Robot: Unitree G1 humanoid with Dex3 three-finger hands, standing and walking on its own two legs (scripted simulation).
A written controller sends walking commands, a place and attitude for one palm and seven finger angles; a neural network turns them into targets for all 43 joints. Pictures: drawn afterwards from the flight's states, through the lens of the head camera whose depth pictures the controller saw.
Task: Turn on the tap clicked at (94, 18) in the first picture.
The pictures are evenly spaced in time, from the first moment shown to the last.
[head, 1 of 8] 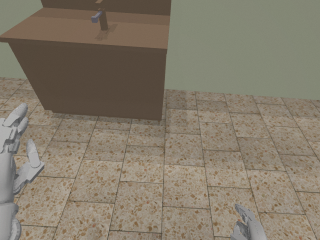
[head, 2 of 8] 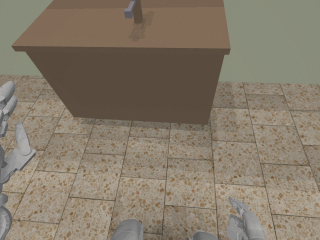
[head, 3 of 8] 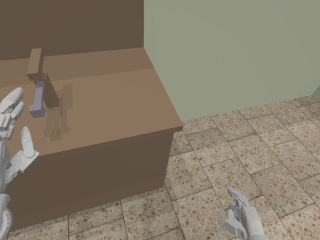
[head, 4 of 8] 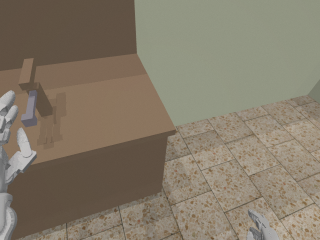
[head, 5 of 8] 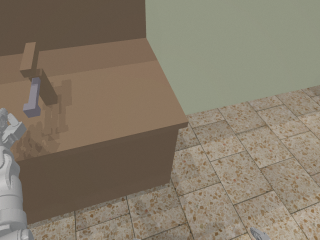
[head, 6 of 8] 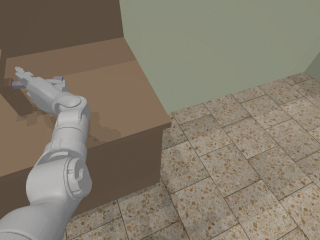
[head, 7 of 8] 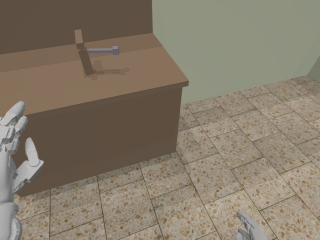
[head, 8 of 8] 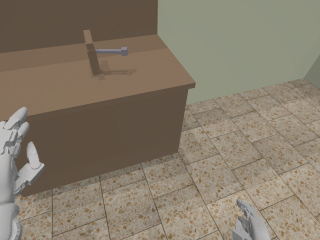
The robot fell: no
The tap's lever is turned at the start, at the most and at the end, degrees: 0 73 73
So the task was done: yes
